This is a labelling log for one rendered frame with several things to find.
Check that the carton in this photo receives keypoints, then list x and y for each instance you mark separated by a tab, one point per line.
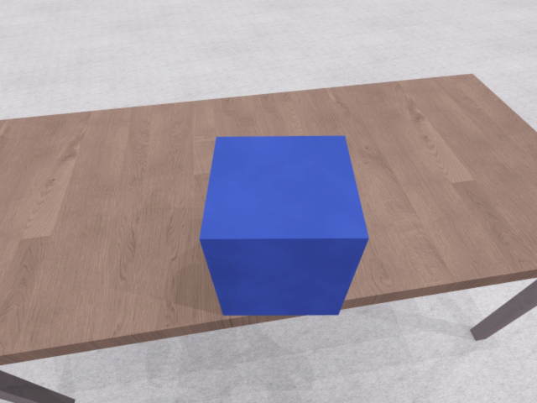
283	230

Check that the table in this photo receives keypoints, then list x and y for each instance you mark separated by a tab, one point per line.
101	211

